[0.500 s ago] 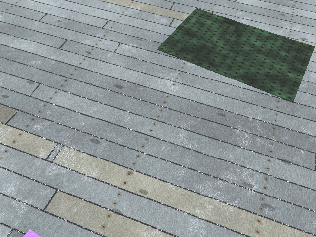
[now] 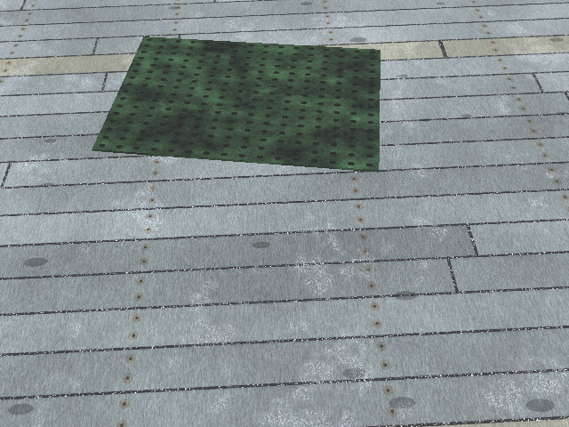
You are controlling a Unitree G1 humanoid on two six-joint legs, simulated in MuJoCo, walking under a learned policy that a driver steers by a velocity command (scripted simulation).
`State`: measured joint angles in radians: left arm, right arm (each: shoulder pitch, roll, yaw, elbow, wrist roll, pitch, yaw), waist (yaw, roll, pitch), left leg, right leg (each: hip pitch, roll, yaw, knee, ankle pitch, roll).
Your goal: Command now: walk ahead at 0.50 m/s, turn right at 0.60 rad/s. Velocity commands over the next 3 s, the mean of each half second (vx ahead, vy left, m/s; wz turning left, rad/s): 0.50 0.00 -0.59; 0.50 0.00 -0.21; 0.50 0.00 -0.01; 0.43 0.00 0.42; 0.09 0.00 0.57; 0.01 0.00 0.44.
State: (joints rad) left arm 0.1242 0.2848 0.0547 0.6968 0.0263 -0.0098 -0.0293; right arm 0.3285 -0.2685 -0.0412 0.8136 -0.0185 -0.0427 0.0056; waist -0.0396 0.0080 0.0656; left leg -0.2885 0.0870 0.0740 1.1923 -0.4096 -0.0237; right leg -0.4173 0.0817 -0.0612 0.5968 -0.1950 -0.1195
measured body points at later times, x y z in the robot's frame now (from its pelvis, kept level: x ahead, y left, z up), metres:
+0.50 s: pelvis +0.28 +0.02 +0.00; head +0.32 +0.01 +0.45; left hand +0.37 +0.30 -0.12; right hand +0.42 -0.28 -0.08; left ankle +0.40 +0.09 -0.72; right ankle +0.09 -0.05 -0.66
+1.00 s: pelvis +0.51 -0.11 +0.01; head +0.53 -0.13 +0.46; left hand +0.76 +0.06 -0.08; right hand +0.41 -0.34 -0.13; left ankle +0.45 +0.07 -0.65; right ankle +0.53 -0.19 -0.72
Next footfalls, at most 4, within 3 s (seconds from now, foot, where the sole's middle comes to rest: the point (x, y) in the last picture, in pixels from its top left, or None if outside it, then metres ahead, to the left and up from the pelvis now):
0.44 left None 0.43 0.08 -0.76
0.90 right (383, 365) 0.57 -0.21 -0.76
1.44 left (345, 243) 0.92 -0.16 -0.76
1.94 right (420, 182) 1.13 -0.40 -0.76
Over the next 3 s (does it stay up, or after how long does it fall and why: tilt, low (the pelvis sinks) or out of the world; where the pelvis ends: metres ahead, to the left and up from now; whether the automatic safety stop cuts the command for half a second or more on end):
stays up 1.05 -0.28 0.02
